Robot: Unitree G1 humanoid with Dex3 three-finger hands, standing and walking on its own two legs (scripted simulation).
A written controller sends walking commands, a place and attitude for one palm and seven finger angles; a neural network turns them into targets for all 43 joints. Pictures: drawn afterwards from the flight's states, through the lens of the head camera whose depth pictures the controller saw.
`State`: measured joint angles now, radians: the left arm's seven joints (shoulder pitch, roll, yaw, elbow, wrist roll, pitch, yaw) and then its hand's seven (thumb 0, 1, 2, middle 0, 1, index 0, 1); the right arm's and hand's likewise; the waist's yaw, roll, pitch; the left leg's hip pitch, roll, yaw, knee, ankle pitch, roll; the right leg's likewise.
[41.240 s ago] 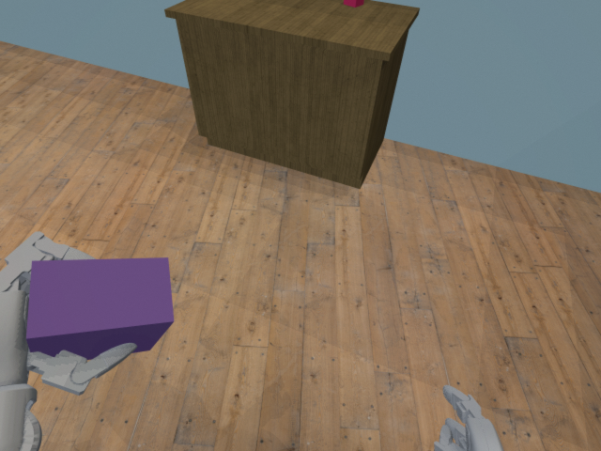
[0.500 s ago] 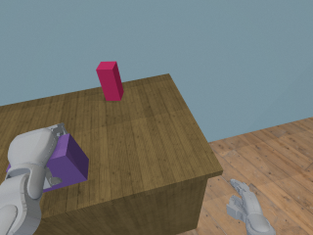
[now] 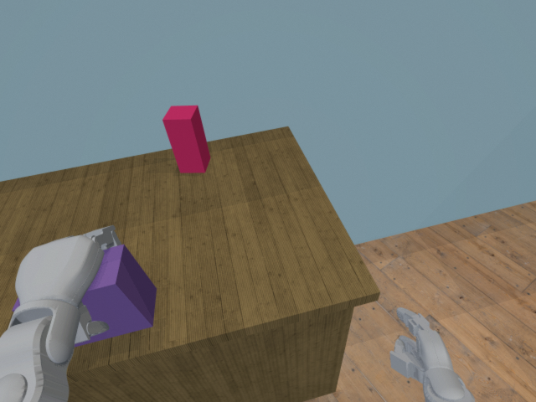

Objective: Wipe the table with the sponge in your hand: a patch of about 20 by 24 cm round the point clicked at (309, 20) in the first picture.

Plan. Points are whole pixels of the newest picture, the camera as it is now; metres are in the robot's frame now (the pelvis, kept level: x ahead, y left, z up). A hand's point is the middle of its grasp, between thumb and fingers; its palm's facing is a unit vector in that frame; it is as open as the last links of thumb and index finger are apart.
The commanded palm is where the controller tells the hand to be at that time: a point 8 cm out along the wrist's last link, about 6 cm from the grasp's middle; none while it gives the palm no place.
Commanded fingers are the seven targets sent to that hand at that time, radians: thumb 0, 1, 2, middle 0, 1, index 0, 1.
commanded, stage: bring the sponge back beside the body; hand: left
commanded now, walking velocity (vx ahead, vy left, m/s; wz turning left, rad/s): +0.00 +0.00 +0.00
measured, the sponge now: (100, 304) +0.19 +0.29 +0.07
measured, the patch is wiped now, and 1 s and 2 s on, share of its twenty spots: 1.00 1.00 1.00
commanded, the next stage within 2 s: step back with the hand held close in 0.70 s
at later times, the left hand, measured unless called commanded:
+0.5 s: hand (91, 294) +0.19 +0.28 +0.11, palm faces +0.07 -0.10 -0.99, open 10.6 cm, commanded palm +0.16 +0.28 +0.18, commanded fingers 0.00 0.10 1.30 -1.20 -1.60 -1.20 -1.60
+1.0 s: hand (120, 268) +0.21 +0.24 +0.14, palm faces +0.30 -0.83 -0.47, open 10.6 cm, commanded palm +0.16 +0.28 +0.18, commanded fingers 0.00 0.10 1.30 -1.20 -1.60 -1.20 -1.60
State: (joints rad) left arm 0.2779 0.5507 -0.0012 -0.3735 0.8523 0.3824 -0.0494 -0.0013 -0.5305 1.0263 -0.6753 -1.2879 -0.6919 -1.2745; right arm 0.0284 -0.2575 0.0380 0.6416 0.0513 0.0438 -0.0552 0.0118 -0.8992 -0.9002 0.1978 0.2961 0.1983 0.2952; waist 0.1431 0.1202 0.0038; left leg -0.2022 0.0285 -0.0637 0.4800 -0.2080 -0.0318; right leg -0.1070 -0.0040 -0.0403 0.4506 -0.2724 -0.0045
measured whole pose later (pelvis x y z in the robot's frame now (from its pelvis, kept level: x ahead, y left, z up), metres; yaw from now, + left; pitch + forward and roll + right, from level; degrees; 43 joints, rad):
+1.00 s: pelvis +0.00 +0.00 -0.01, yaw +0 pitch +0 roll -2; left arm 0.39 0.42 0.26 -0.50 0.00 0.03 0.06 0.00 -0.53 1.03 -0.68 -1.29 -0.69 -1.27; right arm 0.15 -0.23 0.06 0.50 0.03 -0.01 -0.07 0.01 -0.90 -0.90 0.20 0.30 0.20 0.30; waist 0.07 0.04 0.01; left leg -0.34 0.04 -0.07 0.59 -0.25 -0.03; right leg -0.23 0.01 -0.04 0.54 -0.30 0.00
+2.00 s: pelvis -0.12 +0.02 -0.01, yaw +0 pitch +1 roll -2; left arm 0.49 0.37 0.30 -0.59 -0.05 -0.16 0.11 -0.01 -0.54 1.03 -0.68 -1.29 -0.69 -1.28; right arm 0.20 -0.17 0.03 0.64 0.01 -0.06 -0.05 0.01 -0.90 -0.90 0.20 0.30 0.20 0.30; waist 0.01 -0.02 0.00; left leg -0.60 -0.01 -0.04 1.05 -0.44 -0.04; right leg -0.31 0.03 -0.02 0.57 -0.28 -0.02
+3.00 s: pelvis -0.39 -0.04 -0.01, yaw +4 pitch -2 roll +1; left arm 0.49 0.32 0.28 -0.45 -0.05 -0.13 0.08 -0.01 -0.54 1.03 -0.68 -1.30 -0.69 -1.28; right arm 0.26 -0.21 0.01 0.71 0.02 -0.09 -0.04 0.01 -0.90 -0.90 0.20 0.30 0.20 0.30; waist 0.00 0.00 -0.05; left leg -0.48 0.01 0.01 1.07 -0.35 0.03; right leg -0.37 0.00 -0.10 0.58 -0.20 -0.08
